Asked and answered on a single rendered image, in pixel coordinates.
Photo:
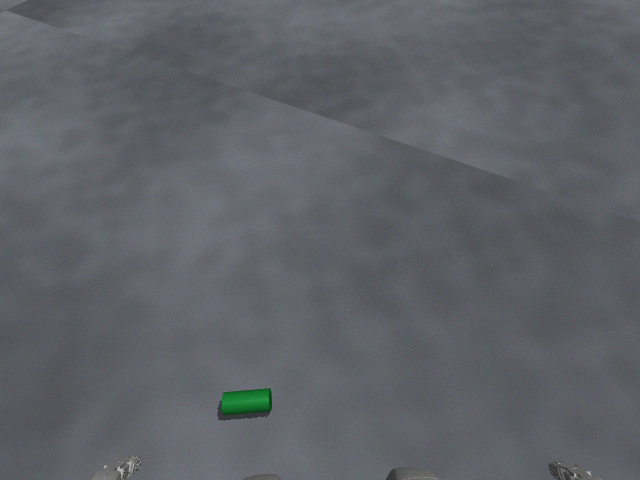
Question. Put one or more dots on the left robot hand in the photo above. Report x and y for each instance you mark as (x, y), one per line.
(119, 469)

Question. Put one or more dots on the right robot hand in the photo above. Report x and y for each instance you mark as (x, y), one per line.
(566, 471)

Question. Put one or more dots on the can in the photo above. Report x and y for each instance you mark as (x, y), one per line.
(248, 401)

